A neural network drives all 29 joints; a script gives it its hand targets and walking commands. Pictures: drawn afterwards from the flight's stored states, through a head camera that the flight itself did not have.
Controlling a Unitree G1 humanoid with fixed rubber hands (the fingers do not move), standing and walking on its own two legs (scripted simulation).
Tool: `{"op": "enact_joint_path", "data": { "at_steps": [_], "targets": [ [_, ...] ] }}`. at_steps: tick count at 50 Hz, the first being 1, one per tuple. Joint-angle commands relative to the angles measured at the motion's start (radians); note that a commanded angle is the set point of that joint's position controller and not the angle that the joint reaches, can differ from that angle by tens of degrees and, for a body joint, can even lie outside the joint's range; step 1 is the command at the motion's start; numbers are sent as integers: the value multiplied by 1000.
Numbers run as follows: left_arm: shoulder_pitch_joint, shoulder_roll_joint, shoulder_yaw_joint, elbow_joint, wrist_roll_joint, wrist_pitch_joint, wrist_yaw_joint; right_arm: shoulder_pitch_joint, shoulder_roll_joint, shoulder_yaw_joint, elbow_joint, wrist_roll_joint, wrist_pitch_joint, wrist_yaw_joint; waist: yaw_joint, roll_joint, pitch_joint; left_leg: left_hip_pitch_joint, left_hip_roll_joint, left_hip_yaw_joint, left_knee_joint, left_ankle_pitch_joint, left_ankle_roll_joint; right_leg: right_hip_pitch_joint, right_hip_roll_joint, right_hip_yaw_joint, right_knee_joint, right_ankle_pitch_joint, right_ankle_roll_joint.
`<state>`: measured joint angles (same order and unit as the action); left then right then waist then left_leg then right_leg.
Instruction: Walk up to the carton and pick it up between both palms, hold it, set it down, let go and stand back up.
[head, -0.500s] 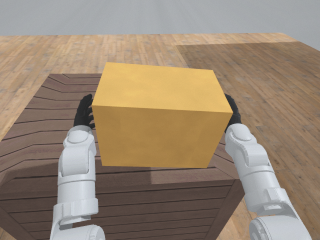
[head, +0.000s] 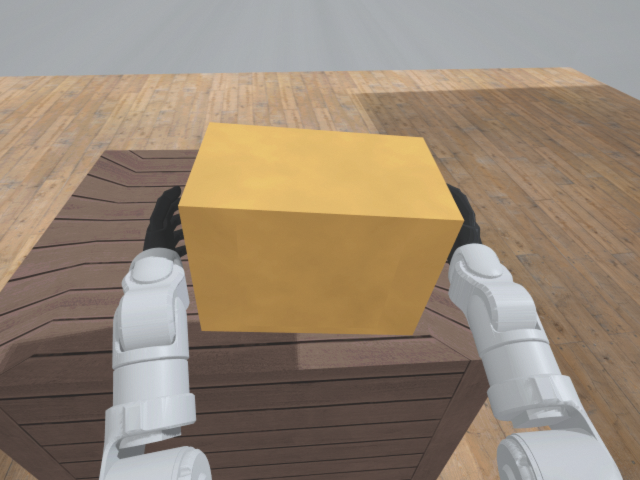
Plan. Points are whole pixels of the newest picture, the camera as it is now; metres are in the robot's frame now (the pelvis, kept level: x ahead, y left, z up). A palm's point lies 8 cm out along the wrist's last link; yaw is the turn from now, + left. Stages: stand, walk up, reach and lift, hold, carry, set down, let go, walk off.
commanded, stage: hold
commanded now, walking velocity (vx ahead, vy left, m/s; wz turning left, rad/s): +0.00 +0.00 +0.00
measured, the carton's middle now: (314, 232) +0.38 +0.00 +0.16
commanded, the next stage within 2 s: none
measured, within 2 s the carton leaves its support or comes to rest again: neither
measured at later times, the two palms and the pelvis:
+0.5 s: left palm (163, 251) +0.35 +0.18 +0.17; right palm (461, 245) +0.34 -0.18 +0.16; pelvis +0.00 +0.00 +0.00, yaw +0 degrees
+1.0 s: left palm (160, 252) +0.35 +0.18 +0.17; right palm (458, 244) +0.34 -0.18 +0.17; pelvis +0.00 +0.00 +0.00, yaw +0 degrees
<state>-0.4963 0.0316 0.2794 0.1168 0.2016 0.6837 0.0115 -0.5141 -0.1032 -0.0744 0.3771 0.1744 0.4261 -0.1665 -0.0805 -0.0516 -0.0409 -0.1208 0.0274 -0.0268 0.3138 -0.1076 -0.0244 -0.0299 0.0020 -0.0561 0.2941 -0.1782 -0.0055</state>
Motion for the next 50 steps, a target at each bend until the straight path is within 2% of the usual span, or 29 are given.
{"op": "enact_joint_path", "data": {
  "at_steps": [1, 2, 4, 7, 8, 10, 11, 12, 13, 14, 16, 18, 19, 21, 22, 24, 28, 30, 31, 36, 37, 38, 39, 40, 43, 45, 48, 49, 50],
  "targets": [
    [-758, -563, -578, -191, -192, -83, -177, -920, 563, 434, -393, 120, -104, 138, -6, 77, -434, 210, -72, 22, 2, 175, 6, -9, 50, 13, -47, 229, 37],
    [-796, -548, -580, -214, -198, -91, -175, -896, 566, 434, -352, 117, -98, 138, -19, 83, -414, 202, -71, 21, -11, 153, 5, -18, 45, 11, -51, 215, 41],
    [-801, -557, -594, -233, -208, -97, -176, -948, 572, 445, -418, 121, -116, 137, -16, 102, -487, 229, -72, 21, 5, 186, 1, -9, 44, 10, -40, 243, 39],
    [-748, -524, -541, -167, -168, -83, -181, -882, 556, 433, -337, 109, -90, 133, -6, 66, -403, 207, -75, 23, -6, 177, 5, 1, 48, 13, -50, 241, 43],
    [-738, -541, -578, -217, -184, -82, -185, -866, 558, 445, -368, 116, -98, 131, -19, 92, -439, 217, -77, 22, 3, 206, -1, 19, 49, 9, -47, 264, 41],
    [-740, -527, -541, -178, -166, -77, -188, -892, 554, 437, -342, 115, -93, 131, 3, 68, -390, 200, -73, 21, -12, 169, 13, 2, 43, 16, -49, 229, 42],
    [-717, -542, -545, -203, -175, -82, -189, -893, 564, 454, -381, 123, -99, 130, 5, 57, -435, 210, -78, 28, -5, 195, 11, 38, 50, 13, -44, 261, 44],
    [-757, -544, -558, -211, -176, -80, -185, -908, 548, 438, -387, 132, -103, 135, -4, 86, -455, 224, -71, 18, -4, 183, 0, 11, 53, 7, -45, 226, 37],
    [-747, -528, -539, -195, -177, -82, -183, -916, 549, 440, -382, 127, -99, 138, 9, 73, -423, 223, -74, 22, -9, 178, 11, 2, 43, 15, -54, 222, 42],
    [-763, -528, -547, -169, -180, -81, -184, -912, 536, 405, -341, 107, -92, 138, -15, 74, -382, 197, -72, 18, -14, 131, 4, -25, 47, 10, -57, 183, 37],
    [-754, -568, -595, -253, -198, -90, -178, -915, 565, 452, -427, 136, -113, 136, -13, 105, -481, 247, -69, 16, 11, 245, -9, 5, 56, 8, -38, 280, 35],
    [-744, -547, -571, -201, -188, -84, -178, -888, 541, 430, -364, 114, -94, 136, -17, 74, -419, 226, -69, 11, 1, 207, 1, 0, 51, 8, -45, 257, 37],
    [-735, -536, -562, -204, -185, -84, -179, -899, 541, 442, -395, 118, -100, 137, -8, 65, -424, 221, -72, 15, -6, 180, 7, 2, 48, 10, -53, 237, 40],
    [-745, -549, -575, -260, -176, -86, -177, -885, 560, 460, -394, 139, -104, 138, -1, 79, -462, 235, -70, 20, 6, 223, -4, 23, 55, 7, -36, 266, 40],
    [-711, -533, -561, -221, -163, -73, -181, -842, 525, 430, -335, 128, -85, 135, -11, 102, -375, 213, -73, 19, -4, 212, -6, 9, 52, 7, -46, 251, 37],
    [-751, -554, -585, -248, -187, -75, -180, -896, 542, 430, -405, 126, -104, 139, -18, 87, -424, 237, -66, 17, -2, 220, -5, -7, 55, 3, -47, 240, 36],
    [-736, -521, -554, -208, -174, -77, -182, -882, 528, 428, -370, 113, -90, 140, -9, 67, -384, 208, -76, 23, -10, 175, 6, 6, 42, 8, -54, 232, 44],
    [-754, -540, -580, -267, -183, -81, -178, -853, 542, 449, -374, 130, -99, 143, -4, 96, -429, 223, -70, 21, 0, 198, 0, 7, 47, 9, -42, 253, 39],
    [-757, -516, -552, -214, -170, -73, -179, -889, 538, 430, -363, 120, -98, 146, 3, 71, -387, 215, -70, 21, -12, 177, 5, -9, 50, 6, -54, 210, 38],
    [-728, -554, -595, -274, -189, -84, -171, -918, 551, 461, -463, 133, -118, 137, -6, 81, -496, 255, -72, 16, 16, 259, 1, 44, 52, 3, -38, 308, 43],
    [-705, -526, -557, -223, -164, -73, -175, -875, 527, 447, -393, 124, -99, 135, -8, 92, -406, 231, -75, 21, 1, 237, 1, 17, 47, 4, -44, 302, 45],
    [-687, -521, -562, -234, -172, -70, -179, -870, 530, 458, -414, 125, -102, 135, -1, 70, -435, 225, -78, 21, 4, 240, 4, 40, 49, 7, -43, 303, 43],
    [-718, -510, -552, -242, -163, -73, -184, -839, 532, 440, -367, 123, -92, 135, -9, 66, -401, 227, -77, 24, -3, 215, 6, 30, 48, 10, -47, 272, 44],
    [-725, -505, -522, -198, -151, -65, -190, -880, 522, 418, -366, 111, -93, 134, -2, 52, -368, 204, -75, 27, -14, 178, 10, 14, 47, 6, -59, 230, 42],
    [-751, -548, -571, -243, -172, -73, -186, -911, 534, 442, -408, 128, -112, 139, -5, 111, -452, 252, -70, 27, 1, 216, 0, 3, 47, 3, -47, 254, 38],
    [-750, -554, -590, -253, -193, -79, -180, -876, 530, 430, -387, 121, -104, 141, -20, 105, -447, 260, -64, 17, 5, 226, -5, -6, 51, 3, -48, 254, 33],
    [-752, -534, -563, -240, -178, -80, -180, -898, 537, 426, -400, 105, -108, 138, -11, 74, -439, 238, -70, 26, -1, 215, 3, 19, 47, -1, -52, 254, 40],
    [-750, -526, -560, -206, -167, -73, -183, -893, 531, 412, -338, 105, -101, 142, -20, 99, -418, 233, -67, 18, -9, 169, -1, -8, 48, -1, -55, 213, 34],
    [-764, -557, -582, -241, -174, -81, -177, -903, 539, 422, -373, 113, -108, 145, -13, 100, -424, 242, -64, 19, -7, 208, -8, -14, 54, -5, -47, 226, 31]
  ]
}}
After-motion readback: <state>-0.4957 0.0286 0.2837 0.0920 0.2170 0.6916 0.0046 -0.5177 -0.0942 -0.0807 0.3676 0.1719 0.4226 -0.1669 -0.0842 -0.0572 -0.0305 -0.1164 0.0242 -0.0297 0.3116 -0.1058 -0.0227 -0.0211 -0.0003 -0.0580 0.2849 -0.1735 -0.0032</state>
